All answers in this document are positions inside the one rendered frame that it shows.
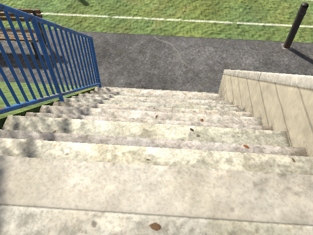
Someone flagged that stairs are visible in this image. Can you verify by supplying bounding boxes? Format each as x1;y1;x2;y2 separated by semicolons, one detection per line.
0;86;313;175

